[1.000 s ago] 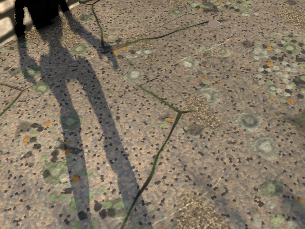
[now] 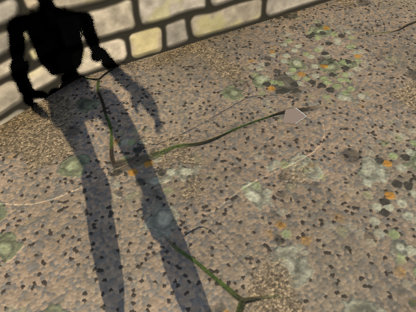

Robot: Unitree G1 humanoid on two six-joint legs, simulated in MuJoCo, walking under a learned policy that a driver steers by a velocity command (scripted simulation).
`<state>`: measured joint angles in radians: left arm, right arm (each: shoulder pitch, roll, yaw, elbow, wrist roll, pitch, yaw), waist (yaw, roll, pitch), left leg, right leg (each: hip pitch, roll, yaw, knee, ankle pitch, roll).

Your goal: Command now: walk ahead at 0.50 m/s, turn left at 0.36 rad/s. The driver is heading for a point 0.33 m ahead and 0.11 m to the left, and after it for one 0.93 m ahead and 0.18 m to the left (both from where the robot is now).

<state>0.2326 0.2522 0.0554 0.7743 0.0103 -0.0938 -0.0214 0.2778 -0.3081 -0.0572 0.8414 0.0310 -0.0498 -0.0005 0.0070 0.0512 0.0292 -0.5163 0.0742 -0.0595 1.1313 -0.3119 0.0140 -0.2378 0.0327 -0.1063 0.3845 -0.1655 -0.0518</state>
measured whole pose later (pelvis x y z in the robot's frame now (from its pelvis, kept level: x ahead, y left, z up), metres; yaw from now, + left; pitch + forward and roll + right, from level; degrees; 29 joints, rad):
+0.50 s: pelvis +0.27 +0.08 -0.01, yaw +17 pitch +1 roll +0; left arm 0.20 0.29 0.06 0.81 -0.01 -0.11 0.00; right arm 0.22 -0.29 -0.08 0.73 0.01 -0.04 0.03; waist -0.01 -0.01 0.06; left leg -0.35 -0.08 0.01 0.50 -0.16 0.09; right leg -0.41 -0.07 0.03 1.19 -0.38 0.00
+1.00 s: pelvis +0.57 +0.10 -0.01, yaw +21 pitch +1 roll +0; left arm 0.18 0.27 0.05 0.80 0.00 -0.10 -0.03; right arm 0.32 -0.29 -0.05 0.82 0.02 -0.06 0.00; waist 0.00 0.03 0.02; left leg -0.37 0.00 -0.06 1.15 -0.40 0.04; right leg -0.36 0.04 -0.04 0.49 -0.16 -0.05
